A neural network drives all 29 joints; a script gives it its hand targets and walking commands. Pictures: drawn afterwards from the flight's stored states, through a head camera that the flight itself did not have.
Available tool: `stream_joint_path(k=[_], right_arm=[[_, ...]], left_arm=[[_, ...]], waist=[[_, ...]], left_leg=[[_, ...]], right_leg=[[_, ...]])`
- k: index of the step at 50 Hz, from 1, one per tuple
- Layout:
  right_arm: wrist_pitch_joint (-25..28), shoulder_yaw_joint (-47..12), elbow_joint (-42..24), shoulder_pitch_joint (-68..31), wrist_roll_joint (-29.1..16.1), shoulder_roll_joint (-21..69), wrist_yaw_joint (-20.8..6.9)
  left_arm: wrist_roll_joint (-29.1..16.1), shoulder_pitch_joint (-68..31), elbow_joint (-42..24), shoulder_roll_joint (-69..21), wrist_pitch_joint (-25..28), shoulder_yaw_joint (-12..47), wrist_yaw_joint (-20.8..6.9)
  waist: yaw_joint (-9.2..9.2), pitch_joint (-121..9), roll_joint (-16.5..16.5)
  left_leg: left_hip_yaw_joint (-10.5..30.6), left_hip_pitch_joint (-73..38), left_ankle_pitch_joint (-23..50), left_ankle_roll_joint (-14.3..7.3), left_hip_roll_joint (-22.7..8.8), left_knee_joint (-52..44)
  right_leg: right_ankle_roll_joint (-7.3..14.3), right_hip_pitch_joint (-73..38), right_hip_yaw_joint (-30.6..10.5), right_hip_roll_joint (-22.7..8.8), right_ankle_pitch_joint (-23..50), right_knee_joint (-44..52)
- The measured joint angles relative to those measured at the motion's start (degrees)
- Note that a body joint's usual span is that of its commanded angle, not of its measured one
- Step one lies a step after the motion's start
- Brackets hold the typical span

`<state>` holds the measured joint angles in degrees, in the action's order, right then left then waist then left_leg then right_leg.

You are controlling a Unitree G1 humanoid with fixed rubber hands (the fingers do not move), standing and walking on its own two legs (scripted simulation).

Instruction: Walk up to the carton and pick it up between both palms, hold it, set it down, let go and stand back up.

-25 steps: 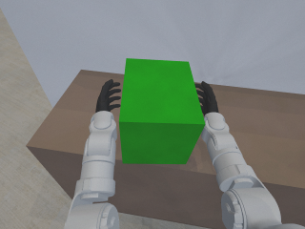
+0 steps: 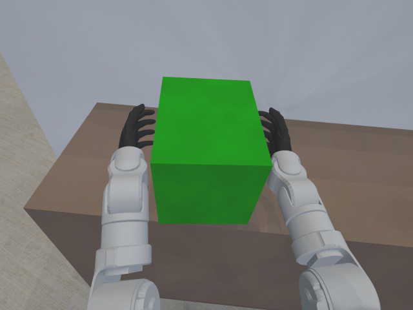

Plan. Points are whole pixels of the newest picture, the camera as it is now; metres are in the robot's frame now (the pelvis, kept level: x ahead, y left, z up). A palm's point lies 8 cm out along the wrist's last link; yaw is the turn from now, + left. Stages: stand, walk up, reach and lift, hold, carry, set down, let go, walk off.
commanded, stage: reach and lift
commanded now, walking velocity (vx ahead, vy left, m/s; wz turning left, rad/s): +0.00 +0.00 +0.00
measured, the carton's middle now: (205, 150) +0.40 -0.02 +0.10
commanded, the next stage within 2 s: hold in 0.66 s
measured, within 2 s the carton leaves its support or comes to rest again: neither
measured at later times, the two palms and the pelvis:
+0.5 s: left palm (133, 140) +0.37 +0.12 +0.17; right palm (282, 143) +0.36 -0.16 +0.15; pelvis +0.00 -0.01 +0.00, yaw +0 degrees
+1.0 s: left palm (110, 142) +0.34 +0.15 +0.19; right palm (271, 134) +0.35 -0.13 +0.18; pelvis -0.01 -0.01 +0.00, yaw +0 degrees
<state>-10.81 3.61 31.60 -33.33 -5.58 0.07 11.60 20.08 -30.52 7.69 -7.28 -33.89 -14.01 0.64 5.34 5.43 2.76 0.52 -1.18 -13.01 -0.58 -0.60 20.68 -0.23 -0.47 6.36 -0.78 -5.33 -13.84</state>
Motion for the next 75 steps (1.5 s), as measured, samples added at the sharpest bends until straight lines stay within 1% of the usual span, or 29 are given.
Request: stream_joint_path(k=[5,11,23,35,39,42,45,47,50,54,57,62,68,75], right_arm=[[0.1,2.0,0.7,-1.1,1.3,0.8,-0.4],[0.1,3.2,1.8,-2.6,2.1,1.1,-0.7],[0.2,1.1,1.3,-3.0,1.0,0.6,0.2],[-0.5,0.9,0.4,-3.1,0.5,0.8,0.5],[-0.9,-0.7,-0.8,-3.0,-1.3,-0.1,0.9],[-1.6,-3.2,-2.5,-2.7,-3.5,-1.2,1.6],[-2.6,-4.4,-3.0,-3.1,-4.4,-1.6,1.8],[-3.5,-3.9,-2.6,-3.6,-3.8,-1.0,1.6],[-4.7,-1.8,-1.6,-4.5,-1.9,0.6,1.0],[-5.2,0.7,-1.3,-5.1,0.1,2.1,0.2],[-5.0,1.3,-1.9,-5.1,0.7,2.3,0.3],[-4.6,0.4,-2.4,-5.0,0.4,1.5,0.8],[-4.2,-1.3,-2.4,-4.9,-0.9,0.7,1.5],[-3.9,-1.1,-2.1,-4.3,-0.6,1.3,1.5]], left_arm=[[0.4,-1.8,1.0,0.3,-0.5,-0.4,-0.3],[1.3,-3.8,2.1,0.3,-1.0,-1.4,-0.9],[1.9,-3.5,0.4,0.3,-1.8,-2.3,-2.0],[1.7,-3.5,-0.9,0.8,-3.0,-1.9,-2.2],[1.9,-3.1,-3.1,0.7,-4.3,-1.4,-2.2],[2.1,-1.9,-6.4,0.4,-6.0,-1.1,-2.1],[2.6,-1.3,-8.8,0.0,-7.7,-1.5,-2.3],[3.1,-1.6,-9.1,-0.1,-8.7,-2.2,-3.1],[4.1,-2.6,-8.0,0.1,-9.8,-3.1,-4.0],[4.0,-4.0,-6.5,0.7,-10.0,-3.5,-4.5],[3.6,-4.6,-5.9,1.1,-9.4,-3.4,-4.5],[3.2,-5.2,-5.3,1.0,-8.4,-3.7,-4.5],[3.3,-4.6,-6.1,0.7,-8.5,-3.9,-4.6],[3.3,-4.0,-6.1,0.9,-8.6,-3.7,-4.8]], waist=[[-0.3,0.0,0.3],[-0.1,0.3,0.4],[0.37,1.2,0.5],[0.56,1.2,0.7],[0.16,1.3,0.5],[-0.53,1.3,0.3],[-1.25,1.3,0.3],[-1.58,1.3,0.4],[-1.76,1.4,0.8],[-1.44,1.8,0.8],[-1.05,2.0,0.4],[-0.75,2.0,0.0],[-0.85,1.8,0.1],[-1.07,2.3,0.1]], left_leg=[[0.1,0.2,0.5,0.1,0.1,-0.3],[0.1,0.0,0.9,0.2,0.1,-0.7],[0.2,-1.2,0.8,0.6,-0.3,-1.0],[0.6,-1.2,0.6,0.4,-0.1,-0.7],[0.2,-1.5,0.3,0.4,-0.2,-0.3],[-0.2,-2.1,0.0,0.4,-0.5,0.0],[-0.3,-3.2,-0.1,0.5,-0.6,-0.1],[-0.2,-4.0,0.2,0.5,-0.5,-0.5],[0.1,-4.4,0.8,0.5,-0.1,-1.2],[0.7,-3.8,1.6,0.6,0.2,-1.6],[0.8,-2.9,1.7,0.7,0.1,-1.3],[0.5,-2.3,1.7,0.8,-0.2,-1.2],[0.1,-2.8,1.5,1.1,-0.7,-1.5],[0.2,-2.8,1.6,1.3,-0.7,-2.0]], right_leg=[[0.1,0.4,0.1,-0.1,0.2,-0.2],[0.3,0.4,0.1,-0.1,0.3,-0.3],[0.6,-0.7,0.1,0.4,-0.1,-0.2],[0.5,-1.1,0.4,0.2,-0.2,-0.2],[0.4,-1.5,0.0,0.3,-0.1,-0.1],[0.5,-2.1,-0.4,0.6,0.0,0.0],[0.6,-3.1,-0.5,0.7,-0.1,0.0],[0.6,-3.6,-0.4,0.6,-0.3,-0.2],[0.7,-3.7,-0.1,0.2,-0.5,-0.7],[0.8,-3.1,0.5,-0.1,-0.5,-1.1],[0.9,-2.4,0.7,-0.1,-0.3,-1.1],[1.1,-1.6,0.4,0.2,-0.1,-1.1],[1.3,-1.9,0.0,0.7,-0.3,-1.0],[1.5,-1.7,0.2,0.7,-0.6,-1.2]])
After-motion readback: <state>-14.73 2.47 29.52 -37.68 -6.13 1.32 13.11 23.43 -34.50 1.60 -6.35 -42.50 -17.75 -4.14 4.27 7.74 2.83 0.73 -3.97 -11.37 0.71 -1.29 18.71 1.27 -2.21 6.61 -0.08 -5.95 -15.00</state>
